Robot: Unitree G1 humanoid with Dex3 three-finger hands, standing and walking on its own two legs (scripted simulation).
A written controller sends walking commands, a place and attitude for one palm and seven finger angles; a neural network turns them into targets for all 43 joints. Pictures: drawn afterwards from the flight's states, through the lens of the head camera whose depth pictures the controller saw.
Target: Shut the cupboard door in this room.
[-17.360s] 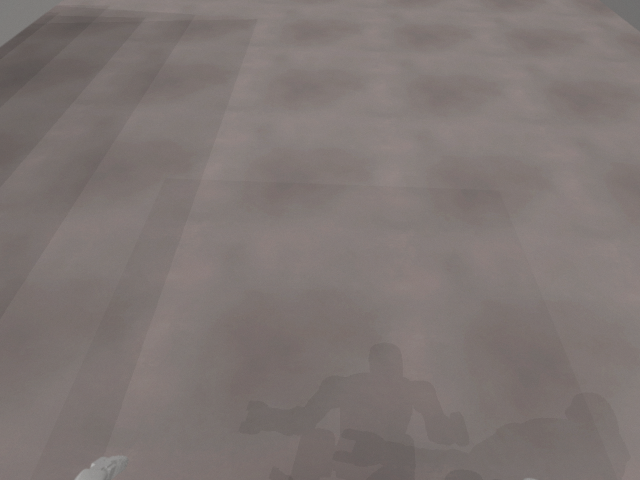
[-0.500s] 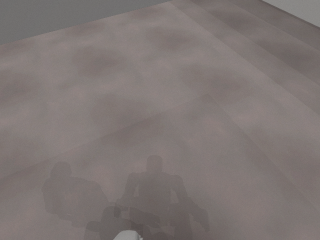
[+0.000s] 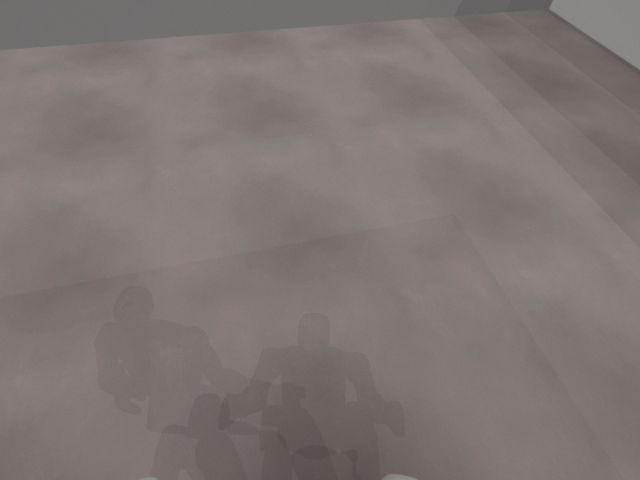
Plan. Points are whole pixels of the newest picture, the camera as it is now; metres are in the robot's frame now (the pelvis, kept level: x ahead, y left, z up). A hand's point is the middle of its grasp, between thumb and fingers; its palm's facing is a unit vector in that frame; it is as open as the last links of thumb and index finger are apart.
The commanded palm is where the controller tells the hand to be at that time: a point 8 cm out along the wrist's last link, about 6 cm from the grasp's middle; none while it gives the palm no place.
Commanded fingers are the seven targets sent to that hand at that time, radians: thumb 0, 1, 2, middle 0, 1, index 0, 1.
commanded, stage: turn or walk to find it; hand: left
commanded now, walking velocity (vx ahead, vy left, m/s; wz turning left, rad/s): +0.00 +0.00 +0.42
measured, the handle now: out of the picture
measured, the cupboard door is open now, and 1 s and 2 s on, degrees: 88 88 88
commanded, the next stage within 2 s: none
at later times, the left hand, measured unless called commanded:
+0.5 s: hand out of the picture -0.03 +0.17 -0.17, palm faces +0.27 -0.93 -0.25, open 7.4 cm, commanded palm none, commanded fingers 0.00 0.90 0.90 -0.20 -0.30 -0.20 -0.30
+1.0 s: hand out of the picture -0.04 +0.20 -0.16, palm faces +0.45 -0.85 -0.28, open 7.4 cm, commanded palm none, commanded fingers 0.00 0.90 0.90 -0.20 -0.30 -0.20 -0.30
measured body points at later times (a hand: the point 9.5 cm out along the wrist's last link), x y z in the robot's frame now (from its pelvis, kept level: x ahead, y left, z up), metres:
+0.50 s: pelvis -0.03 -0.03 +0.00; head +0.02 -0.03 +0.44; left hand -0.04 +0.22 -0.15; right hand +0.08 -0.27 -0.16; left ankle -0.09 +0.11 -0.70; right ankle +0.00 -0.14 -0.74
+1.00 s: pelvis -0.05 -0.03 -0.01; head -0.01 -0.03 +0.44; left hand -0.07 +0.24 -0.14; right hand +0.12 -0.22 -0.17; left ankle -0.09 +0.10 -0.74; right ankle +0.00 -0.13 -0.74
